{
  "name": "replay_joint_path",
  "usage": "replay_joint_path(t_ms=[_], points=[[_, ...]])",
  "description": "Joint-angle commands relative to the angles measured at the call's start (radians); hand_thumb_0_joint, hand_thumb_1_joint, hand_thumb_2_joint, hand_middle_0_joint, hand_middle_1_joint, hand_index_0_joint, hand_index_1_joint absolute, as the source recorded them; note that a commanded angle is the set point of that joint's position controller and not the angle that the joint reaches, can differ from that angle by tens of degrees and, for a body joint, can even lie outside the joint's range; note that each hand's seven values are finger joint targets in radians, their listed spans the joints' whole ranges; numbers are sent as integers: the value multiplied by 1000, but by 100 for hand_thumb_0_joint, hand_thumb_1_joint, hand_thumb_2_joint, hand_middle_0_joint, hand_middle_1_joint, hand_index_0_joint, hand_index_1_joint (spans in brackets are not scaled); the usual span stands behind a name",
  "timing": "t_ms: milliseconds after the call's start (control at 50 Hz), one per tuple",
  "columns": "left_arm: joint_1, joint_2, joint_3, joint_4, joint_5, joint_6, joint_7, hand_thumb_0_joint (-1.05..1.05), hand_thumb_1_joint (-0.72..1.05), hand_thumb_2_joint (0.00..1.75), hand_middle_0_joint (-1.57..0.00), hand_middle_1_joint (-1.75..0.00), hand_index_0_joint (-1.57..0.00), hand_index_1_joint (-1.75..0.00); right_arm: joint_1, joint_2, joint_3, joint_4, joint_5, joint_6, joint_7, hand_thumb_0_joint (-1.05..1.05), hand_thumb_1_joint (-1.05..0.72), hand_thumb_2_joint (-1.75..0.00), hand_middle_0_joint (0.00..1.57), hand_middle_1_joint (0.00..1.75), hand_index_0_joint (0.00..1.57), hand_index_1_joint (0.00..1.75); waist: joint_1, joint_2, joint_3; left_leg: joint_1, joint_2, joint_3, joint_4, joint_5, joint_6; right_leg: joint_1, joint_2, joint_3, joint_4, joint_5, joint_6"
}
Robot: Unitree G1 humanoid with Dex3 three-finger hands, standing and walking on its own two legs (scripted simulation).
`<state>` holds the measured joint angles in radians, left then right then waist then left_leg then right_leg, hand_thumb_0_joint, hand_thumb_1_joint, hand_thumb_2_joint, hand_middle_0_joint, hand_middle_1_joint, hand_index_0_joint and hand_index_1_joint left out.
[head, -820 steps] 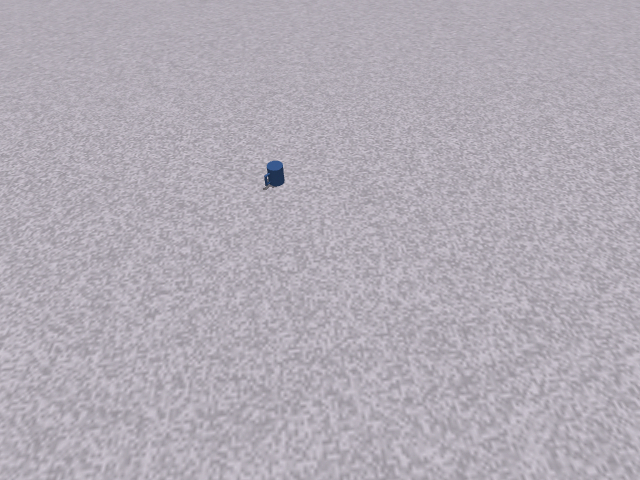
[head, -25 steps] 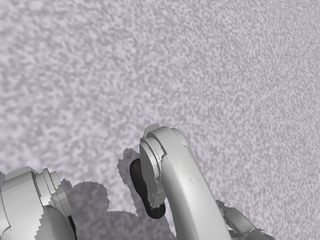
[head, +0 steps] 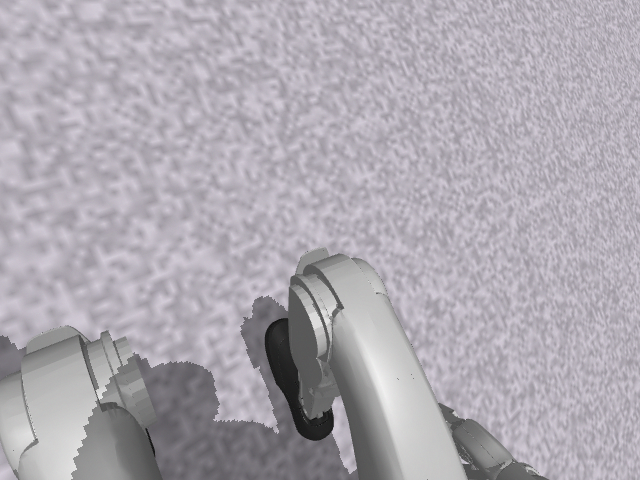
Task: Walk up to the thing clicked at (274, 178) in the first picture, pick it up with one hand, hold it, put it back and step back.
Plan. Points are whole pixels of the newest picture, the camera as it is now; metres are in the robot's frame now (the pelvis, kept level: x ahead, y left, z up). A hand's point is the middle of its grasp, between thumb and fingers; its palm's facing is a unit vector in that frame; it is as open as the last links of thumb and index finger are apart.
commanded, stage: settle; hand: left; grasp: from above
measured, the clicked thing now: out of the picture +0.46 +0.35 -0.26
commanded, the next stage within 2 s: lift in 0.68 s
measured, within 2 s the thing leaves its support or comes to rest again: leaves its support in 0.18 s
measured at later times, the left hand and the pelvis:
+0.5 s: hand out of the picture +0.44 +0.38 -0.15, palm faces -0.48 -0.13 -0.87, open 10.4 cm; pelvis +0.00 +0.00 +0.03, yaw +3 degrees
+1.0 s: hand out of the picture +0.44 +0.37 -0.11, palm faces -0.47 -0.16 -0.87, open 10.4 cm; pelvis -0.01 +0.00 +0.05, yaw +5 degrees
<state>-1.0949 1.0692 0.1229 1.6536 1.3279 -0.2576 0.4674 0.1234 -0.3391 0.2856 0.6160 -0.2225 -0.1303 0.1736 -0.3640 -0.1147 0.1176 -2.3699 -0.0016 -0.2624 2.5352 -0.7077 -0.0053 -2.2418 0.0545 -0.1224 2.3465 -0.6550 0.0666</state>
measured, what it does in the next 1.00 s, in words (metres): rises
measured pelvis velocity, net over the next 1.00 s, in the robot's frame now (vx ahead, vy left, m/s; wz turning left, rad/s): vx -0.01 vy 0.00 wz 0.09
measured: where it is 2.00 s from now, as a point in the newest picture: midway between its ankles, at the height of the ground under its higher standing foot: (230, 443)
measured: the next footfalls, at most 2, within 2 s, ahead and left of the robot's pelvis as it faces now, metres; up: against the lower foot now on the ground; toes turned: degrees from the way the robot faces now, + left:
none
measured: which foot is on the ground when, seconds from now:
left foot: down 0.00-1.00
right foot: down 0.00-1.00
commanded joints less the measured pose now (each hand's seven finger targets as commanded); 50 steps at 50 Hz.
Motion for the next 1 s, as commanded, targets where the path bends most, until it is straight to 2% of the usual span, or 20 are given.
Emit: replay_joint_path(t_ms=[0, 20, 100, 140, 160, 200, 280, 320, 360, 380, 400, 440, 460, 540, 580, 740, 800, 860, 900, 980], points=[[-306, 291, 35, -274, -25, 25, 42, 0, 34, 94, -72, -103, -75, -99, 175, -322, -126, 1, 12, 6, -12, 0, -91, -90, 20, 30, 20, 30, 3, 620, -713, 584, 25, 128, -277, 259, -1, 311, 16, -122, -174, 257, -103], [-312, 318, 57, -334, -28, 28, 43, 0, 36, 93, -73, -102, -76, -99, 179, -325, -132, -5, 14, 11, -12, 0, -91, -90, 20, 30, 20, 30, 18, 656, -753, 604, 22, 135, -285, 277, -4, 330, 12, -118, -176, 270, -105], [-262, 279, 83, -479, -60, 48, 9, 0, 43, 91, -77, -100, -81, -96, 182, -312, -179, -10, 35, 19, -1, 0, -91, -90, 20, 30, 20, 30, 54, 720, -851, 687, 20, 142, -305, 329, -10, 302, 4, -105, -167, 290, -116], [-232, 247, 83, -527, -72, 64, -16, 0, 49, 88, -80, -100, -84, -95, 184, -299, -203, -6, 45, 27, 5, 0, -90, -90, 20, 30, 20, 30, 71, 726, -860, 700, 20, 150, -312, 336, -10, 279, 1, -98, -169, 289, -118], [-239, 227, 83, -546, -83, 72, -29, 0, 52, 89, -82, -99, -87, -95, 193, -304, -214, -8, 48, 31, 6, 0, -90, -90, 20, 30, 20, 30, 60, 705, -839, 688, 14, 152, -309, 334, -9, 266, -3, -96, -180, 287, -119], [-260, 192, 68, -612, -95, 79, -57, 0, 58, 92, -87, -100, -92, -95, 203, -288, -230, -3, 64, 39, 10, 0, -90, -90, 20, 30, 20, 30, 70, 735, -873, 714, 15, 148, -340, 328, -12, 255, -7, -87, -177, 281, -119], [-275, 134, 32, -636, -107, 97, -123, 0, 68, 95, -96, -99, -100, -94, 221, -275, -253, 5, 84, 67, 5, 0, -90, -90, 20, 30, 20, 30, 67, 682, -895, 730, 11, 152, -361, 339, -3, 252, -10, -77, -207, 280, -117], [-253, 84, 5, -595, -116, 103, -154, 0, 69, 96, -96, -101, -100, -96, 235, -267, -252, 9, 88, 79, 1, 0, -90, -90, 20, 30, 20, 30, 59, 640, -842, 721, 5, 143, -374, 341, -2, 249, -14, -78, -221, 275, -117], [-289, 101, 12, -655, -119, 99, -183, 0, 74, 98, -101, -100, -105, -95, 241, -268, -260, -2, 94, 95, -9, 0, -90, -90, 20, 30, 20, 30, 61, 629, -879, 740, 4, 143, -383, 354, 1, 265, -17, -73, -235, 282, -113], [-299, 87, -6, -657, -117, 96, -200, 0, 76, 101, -103, -101, -107, -97, 245, -261, -258, -7, 99, 103, -12, 0, -91, -90, 20, 30, 20, 30, 63, 630, -900, 742, 1, 146, -392, 346, 3, 280, -15, -69, -241, 277, -118], [-264, 72, -6, -624, -124, 97, -213, 0, 76, 103, -105, -101, -108, -98, 243, -263, -260, -6, 100, 109, -17, 0, -91, -90, 20, 30, 20, 30, 73, 611, -866, 746, 1, 145, -397, 349, 3, 270, -20, -66, -248, 276, -116], [-285, 68, -11, -633, -127, 90, -229, 0, 77, 105, -106, -102, -109, -99, 256, -255, -257, -18, 103, 119, -24, 0, -91, -90, 20, 30, 20, 30, 52, 574, -869, 728, 0, 150, -396, 345, 8, 299, -17, -65, -263, 278, -115], [-282, 75, -4, -635, -126, 87, -237, 0, 78, 106, -107, -101, -110, -99, 258, -252, -256, -19, 106, 125, -29, 0, -91, -90, 20, 30, 20, 30, 61, 567, -869, 724, -3, 152, -402, 349, 9, 311, -19, -62, -268, 282, -113], [-294, 92, 8, -636, -126, 66, -247, 0, 77, 105, -106, -100, -109, -98, 255, -242, -249, -32, 107, 140, -41, 0, -91, -90, 20, 30, 20, 30, 64, 559, -870, 699, -7, 164, -416, 323, 13, 329, -22, -54, -284, 263, -111], [-291, 121, 26, -632, -120, 64, -244, 0, 76, 105, -106, -99, -108, -97, 252, -248, -250, -37, 111, 145, -47, 0, -91, -90, 20, 30, 20, 30, 80, 555, -887, 713, -8, 163, -424, 327, 13, 320, -22, -52, -284, 264, -112], [-315, 144, 37, -610, -108, 55, -238, 0, 71, 110, -102, -102, -104, -100, 262, -238, -248, -42, 113, 159, -56, 0, -91, -90, 20, 30, 20, 30, 81, 569, -892, 696, -10, 182, -457, 265, 16, 332, -24, -40, -303, 222, -115], [-311, 153, 49, -636, -112, 58, -243, 0, 64, 96, -99, -99, -102, -96, 274, -238, -255, -41, 117, 161, -61, 0, -94, -91, 20, 30, 20, 30, 93, 576, -933, 728, -10, 186, -472, 274, 16, 352, -28, -35, -313, 227, -113], [-280, 121, 35, -641, -144, 77, -261, 0, 66, 100, -98, -100, -101, -97, 283, -227, -262, -41, 125, 163, -63, 0, -92, -91, 20, 30, 20, 30, 95, 575, -943, 758, -5, 187, -495, 270, 18, 365, -25, -31, -331, 223, -113], [-285, 133, 46, -668, -158, 89, -271, 0, 66, 102, -99, -99, -102, -96, 295, -234, -273, -38, 130, 167, -67, 0, -92, -91, 20, 30, 20, 30, 99, 569, -967, 766, -9, 192, -496, 285, 19, 378, -28, -24, -343, 236, -115], [-243, 118, 44, -738, -178, 107, -301, 0, 66, 102, -100, -98, -102, -95, 293, -228, -292, -34, 142, 179, -76, 0, -92, -91, 20, 30, 20, 30, 123, 569, -1012, 828, -6, 194, -524, 308, 20, 382, -31, -12, -367, 238, -115]])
